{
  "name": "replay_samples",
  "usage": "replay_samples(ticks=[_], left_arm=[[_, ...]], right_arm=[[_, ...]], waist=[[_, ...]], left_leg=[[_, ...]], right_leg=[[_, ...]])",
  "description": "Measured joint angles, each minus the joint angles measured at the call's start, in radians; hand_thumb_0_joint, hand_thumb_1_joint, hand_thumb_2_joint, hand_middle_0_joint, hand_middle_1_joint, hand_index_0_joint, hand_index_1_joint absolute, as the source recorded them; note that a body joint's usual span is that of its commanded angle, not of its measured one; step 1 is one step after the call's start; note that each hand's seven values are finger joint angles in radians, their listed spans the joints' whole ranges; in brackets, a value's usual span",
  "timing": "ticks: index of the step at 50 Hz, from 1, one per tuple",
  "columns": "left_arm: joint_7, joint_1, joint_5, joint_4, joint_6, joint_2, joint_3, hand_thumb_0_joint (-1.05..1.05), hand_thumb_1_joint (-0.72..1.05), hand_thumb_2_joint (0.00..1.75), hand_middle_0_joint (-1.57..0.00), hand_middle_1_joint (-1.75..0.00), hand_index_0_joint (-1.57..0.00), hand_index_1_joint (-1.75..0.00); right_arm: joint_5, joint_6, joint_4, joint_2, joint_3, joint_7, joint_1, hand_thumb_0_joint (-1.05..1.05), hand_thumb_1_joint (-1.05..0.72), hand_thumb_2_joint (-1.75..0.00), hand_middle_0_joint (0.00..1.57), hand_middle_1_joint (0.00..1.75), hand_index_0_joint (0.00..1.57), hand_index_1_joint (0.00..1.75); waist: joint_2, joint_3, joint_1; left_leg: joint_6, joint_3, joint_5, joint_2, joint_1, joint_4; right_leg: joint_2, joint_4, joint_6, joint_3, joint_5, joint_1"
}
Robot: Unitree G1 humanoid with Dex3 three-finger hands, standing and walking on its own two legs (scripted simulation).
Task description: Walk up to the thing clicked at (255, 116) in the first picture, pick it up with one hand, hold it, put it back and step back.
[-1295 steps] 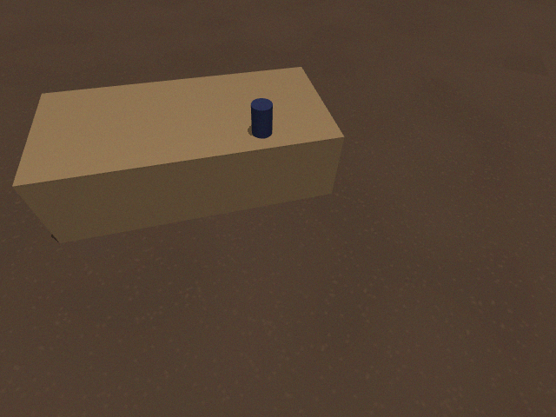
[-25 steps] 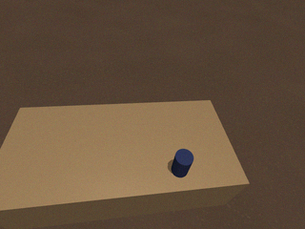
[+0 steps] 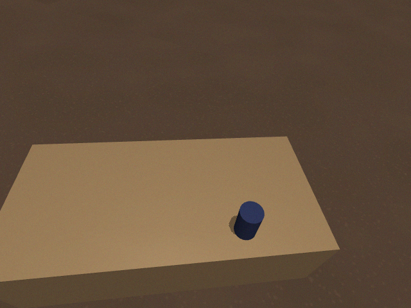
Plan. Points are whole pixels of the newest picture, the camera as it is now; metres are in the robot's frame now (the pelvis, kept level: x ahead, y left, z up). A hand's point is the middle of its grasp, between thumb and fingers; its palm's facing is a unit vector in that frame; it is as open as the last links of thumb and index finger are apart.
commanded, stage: stand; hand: right
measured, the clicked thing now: (248, 221) +0.47 -0.18 -0.35
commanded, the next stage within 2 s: step back in 1.98 s
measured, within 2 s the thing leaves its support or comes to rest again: neither
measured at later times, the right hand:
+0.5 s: hand out of the picture +0.08 -0.26 -0.15, palm faces +0.00 +0.94 -0.35, open 7.4 cm
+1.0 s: hand out of the picture +0.09 -0.27 -0.15, palm faces -0.01 +0.93 -0.36, open 7.4 cm
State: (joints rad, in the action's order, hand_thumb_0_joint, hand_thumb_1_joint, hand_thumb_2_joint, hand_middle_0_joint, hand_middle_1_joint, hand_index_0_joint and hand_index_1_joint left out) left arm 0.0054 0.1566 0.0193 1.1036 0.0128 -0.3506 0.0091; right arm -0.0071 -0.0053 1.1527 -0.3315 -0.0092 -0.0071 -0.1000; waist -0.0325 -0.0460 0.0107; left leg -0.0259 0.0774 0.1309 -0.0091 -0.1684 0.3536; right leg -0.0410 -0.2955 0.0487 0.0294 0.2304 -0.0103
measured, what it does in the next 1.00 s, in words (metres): stands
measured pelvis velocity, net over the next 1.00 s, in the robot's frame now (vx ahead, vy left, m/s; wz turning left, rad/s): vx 0.01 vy -0.01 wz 0.02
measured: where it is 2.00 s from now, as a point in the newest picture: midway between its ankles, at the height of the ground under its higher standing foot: outside the picture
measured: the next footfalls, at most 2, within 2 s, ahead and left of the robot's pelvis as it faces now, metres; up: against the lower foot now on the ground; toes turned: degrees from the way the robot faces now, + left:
none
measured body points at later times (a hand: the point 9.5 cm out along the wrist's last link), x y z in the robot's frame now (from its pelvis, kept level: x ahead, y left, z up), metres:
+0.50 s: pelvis +0.01 -0.01 +0.00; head +0.01 +0.00 +0.45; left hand +0.06 +0.29 -0.14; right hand +0.08 -0.31 -0.13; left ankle +0.04 +0.10 -0.75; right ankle -0.04 -0.15 -0.75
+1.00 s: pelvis +0.01 -0.01 +0.00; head +0.02 +0.00 +0.45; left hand +0.08 +0.29 -0.14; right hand +0.09 -0.31 -0.13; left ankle +0.04 +0.10 -0.75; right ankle -0.04 -0.15 -0.75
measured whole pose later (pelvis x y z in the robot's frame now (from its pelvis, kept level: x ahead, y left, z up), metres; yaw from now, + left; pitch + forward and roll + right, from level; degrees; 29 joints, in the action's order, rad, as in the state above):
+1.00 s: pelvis +0.01 -0.01 +0.00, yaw +1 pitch -3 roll +0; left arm 0.00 0.14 0.01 1.09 0.01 -0.35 0.01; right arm -0.01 -0.01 1.15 -0.34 -0.01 0.00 -0.10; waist -0.02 -0.05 0.01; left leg -0.01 0.06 0.14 -0.02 -0.16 0.35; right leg -0.03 -0.29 0.03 0.01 0.25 0.00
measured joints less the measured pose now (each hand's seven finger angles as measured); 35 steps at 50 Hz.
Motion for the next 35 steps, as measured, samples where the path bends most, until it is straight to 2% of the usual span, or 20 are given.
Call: replay_samples(ticks=[10, 35], left_arm=[[-0.003, 0.016, 0.000, 0.004, 0.001, -0.002, 0.001, 0.01, 0.90, 0.90, -0.20, -0.30, -0.20, -0.30], [0.002, -0.007, -0.005, -0.012, -0.012, 0.005, -0.004, 0.01, 0.90, 0.90, -0.20, -0.30, -0.20, -0.30]], right_arm=[[0.000, 0.000, 0.004, 0.000, -0.004, 0.002, -0.006, 0.01, -0.88, -0.89, 0.21, 0.30, 0.20, 0.30], [0.002, -0.001, -0.003, -0.006, 0.001, 0.005, 0.007, 0.01, -0.90, -0.90, 0.20, 0.30, 0.20, 0.30]], waist=[[0.000, 0.001, -0.002], [0.014, -0.008, 0.001]], left_leg=[[0.000, -0.002, -0.009, 0.006, 0.000, -0.015], [0.019, -0.023, 0.013, -0.013, -0.005, 0.010]], right_leg=[[-0.005, -0.010, -0.001, -0.003, 0.005, -0.010], [0.016, 0.007, -0.016, -0.021, 0.013, 0.011]])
